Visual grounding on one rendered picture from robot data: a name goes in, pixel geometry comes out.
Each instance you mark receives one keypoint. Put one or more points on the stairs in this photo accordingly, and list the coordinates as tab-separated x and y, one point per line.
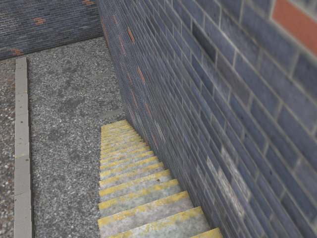
138	196

